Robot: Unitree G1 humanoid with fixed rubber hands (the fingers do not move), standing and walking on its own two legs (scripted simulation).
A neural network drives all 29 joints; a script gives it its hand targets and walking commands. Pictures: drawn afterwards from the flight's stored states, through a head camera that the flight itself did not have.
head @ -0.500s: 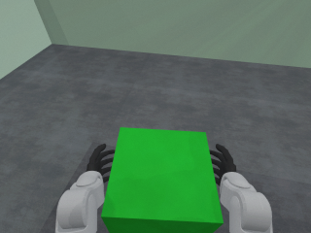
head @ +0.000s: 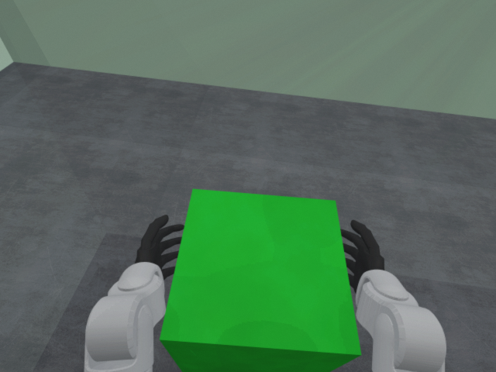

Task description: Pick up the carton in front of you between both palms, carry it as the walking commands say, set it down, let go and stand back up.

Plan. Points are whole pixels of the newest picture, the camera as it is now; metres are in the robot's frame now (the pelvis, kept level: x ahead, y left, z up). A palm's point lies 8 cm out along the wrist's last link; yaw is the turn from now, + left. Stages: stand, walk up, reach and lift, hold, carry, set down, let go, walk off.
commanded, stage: carry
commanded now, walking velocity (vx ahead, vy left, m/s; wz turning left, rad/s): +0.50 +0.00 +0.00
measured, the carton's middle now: (254, 293) +0.23 +0.00 +0.01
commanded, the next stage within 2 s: none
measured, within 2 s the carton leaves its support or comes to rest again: neither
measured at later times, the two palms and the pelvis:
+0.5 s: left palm (200, 134) +0.55 +0.11 +0.07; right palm (334, 133) +0.59 -0.19 +0.06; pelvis +0.34 -0.06 +0.00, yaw +4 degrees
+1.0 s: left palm (198, 68) +0.82 +0.14 +0.08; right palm (309, 70) +0.82 -0.16 +0.09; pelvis +0.58 -0.01 -0.01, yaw +1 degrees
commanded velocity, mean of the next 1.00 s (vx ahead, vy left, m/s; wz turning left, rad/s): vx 0.23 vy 0.00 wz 0.00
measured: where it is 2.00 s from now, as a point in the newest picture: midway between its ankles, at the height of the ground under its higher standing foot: (246, 284)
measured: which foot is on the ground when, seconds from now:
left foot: down 0.00-0.32, up 0.34-0.72, down 0.74-1.00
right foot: up 0.00-0.26, down 0.28-0.78, up 0.80-0.94, down 0.96-1.00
